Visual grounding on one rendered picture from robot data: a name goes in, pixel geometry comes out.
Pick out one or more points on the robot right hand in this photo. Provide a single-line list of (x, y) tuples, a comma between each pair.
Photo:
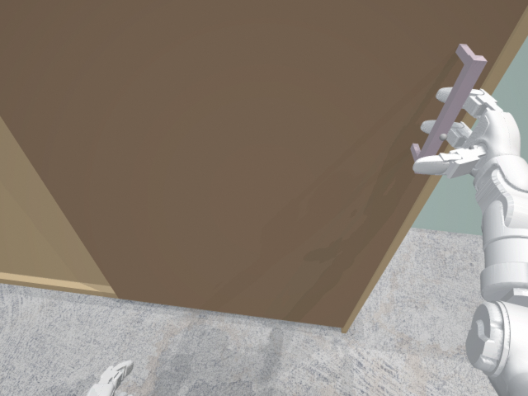
[(496, 134)]

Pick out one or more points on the wardrobe door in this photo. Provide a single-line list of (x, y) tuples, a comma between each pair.
[(242, 156), (36, 239)]

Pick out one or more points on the robot right upper arm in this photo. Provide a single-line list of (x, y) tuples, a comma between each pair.
[(497, 344)]

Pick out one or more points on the handle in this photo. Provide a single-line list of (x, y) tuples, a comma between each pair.
[(473, 66)]

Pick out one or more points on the right robot forearm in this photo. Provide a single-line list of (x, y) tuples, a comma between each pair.
[(502, 195)]

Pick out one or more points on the robot left hand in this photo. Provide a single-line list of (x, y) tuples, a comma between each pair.
[(111, 379)]

